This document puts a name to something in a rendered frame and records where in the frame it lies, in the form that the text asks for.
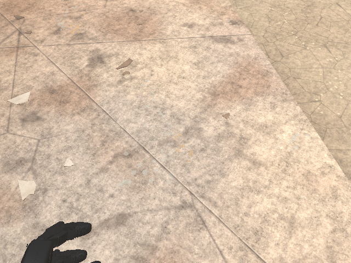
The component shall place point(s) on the robot left hand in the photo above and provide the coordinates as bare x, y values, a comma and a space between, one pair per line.
40, 250

